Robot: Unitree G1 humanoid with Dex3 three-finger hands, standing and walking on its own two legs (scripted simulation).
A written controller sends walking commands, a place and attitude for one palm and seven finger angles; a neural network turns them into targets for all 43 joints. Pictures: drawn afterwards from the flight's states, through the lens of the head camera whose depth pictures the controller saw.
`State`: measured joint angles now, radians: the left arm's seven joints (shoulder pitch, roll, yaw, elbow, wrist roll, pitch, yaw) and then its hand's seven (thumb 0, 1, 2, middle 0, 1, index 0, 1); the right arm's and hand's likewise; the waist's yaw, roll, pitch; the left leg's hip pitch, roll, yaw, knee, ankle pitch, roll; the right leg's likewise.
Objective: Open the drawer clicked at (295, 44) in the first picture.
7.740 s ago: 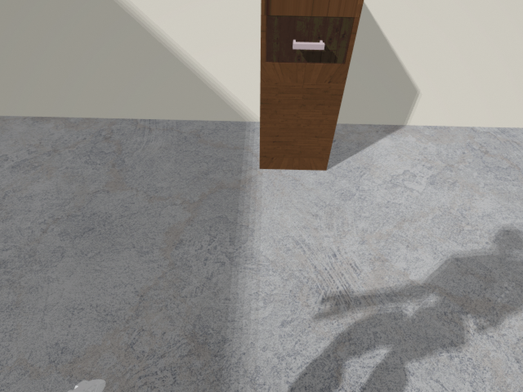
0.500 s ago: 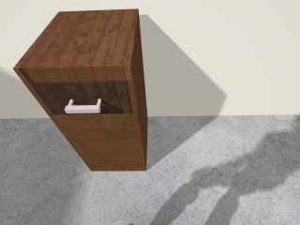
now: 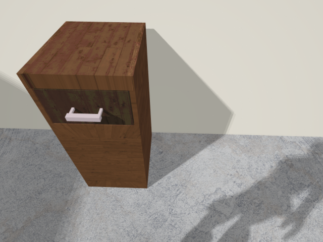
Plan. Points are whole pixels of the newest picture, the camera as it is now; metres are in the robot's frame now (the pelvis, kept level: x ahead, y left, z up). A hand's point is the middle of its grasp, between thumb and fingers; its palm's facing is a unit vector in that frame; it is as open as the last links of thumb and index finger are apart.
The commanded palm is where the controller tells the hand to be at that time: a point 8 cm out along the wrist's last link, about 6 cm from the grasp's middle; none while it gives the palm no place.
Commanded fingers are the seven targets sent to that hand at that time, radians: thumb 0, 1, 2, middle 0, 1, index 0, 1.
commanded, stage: come to a stop and stand still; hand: left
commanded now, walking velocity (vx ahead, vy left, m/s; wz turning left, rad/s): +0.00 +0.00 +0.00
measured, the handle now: (85, 113) +0.55 +0.33 -0.05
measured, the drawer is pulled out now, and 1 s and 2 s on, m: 0.00 0.00 0.00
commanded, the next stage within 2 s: look again from close up in 0.10 s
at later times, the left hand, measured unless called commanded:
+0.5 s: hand out of the picture +0.00 +0.22 -0.18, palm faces +0.02 -0.98 -0.20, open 7.3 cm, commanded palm none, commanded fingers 0.00 0.90 0.90 -0.20 -0.30 -0.20 -0.30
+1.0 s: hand out of the picture -0.01 +0.22 -0.18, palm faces +0.03 -0.98 -0.17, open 7.3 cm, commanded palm none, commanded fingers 0.00 0.90 0.90 -0.20 -0.30 -0.20 -0.30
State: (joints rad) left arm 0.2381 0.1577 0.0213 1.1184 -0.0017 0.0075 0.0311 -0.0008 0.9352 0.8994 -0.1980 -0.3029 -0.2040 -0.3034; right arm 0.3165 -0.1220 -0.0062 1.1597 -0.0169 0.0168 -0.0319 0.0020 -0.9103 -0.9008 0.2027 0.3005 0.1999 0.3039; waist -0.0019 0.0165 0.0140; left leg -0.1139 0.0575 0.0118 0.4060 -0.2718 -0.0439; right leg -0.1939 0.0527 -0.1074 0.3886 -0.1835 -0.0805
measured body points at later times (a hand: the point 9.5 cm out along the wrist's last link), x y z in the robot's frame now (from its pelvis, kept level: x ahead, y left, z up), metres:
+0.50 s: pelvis -0.01 +0.05 -0.01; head -0.02 +0.03 +0.44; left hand +0.00 +0.27 -0.16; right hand -0.03 -0.15 -0.17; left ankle -0.03 +0.15 -0.74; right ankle +0.02 -0.06 -0.74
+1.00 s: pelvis +0.01 +0.06 -0.01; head +0.02 +0.05 +0.44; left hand -0.01 +0.27 -0.17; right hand -0.03 -0.16 -0.17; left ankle -0.03 +0.15 -0.74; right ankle +0.02 -0.06 -0.74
